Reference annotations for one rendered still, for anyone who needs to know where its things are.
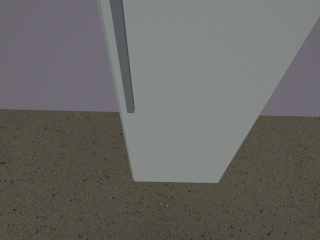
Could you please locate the handle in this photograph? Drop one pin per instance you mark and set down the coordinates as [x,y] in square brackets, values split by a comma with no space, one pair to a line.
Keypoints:
[118,18]

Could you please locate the fridge door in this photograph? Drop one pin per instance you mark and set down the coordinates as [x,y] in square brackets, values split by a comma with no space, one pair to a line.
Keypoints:
[201,71]

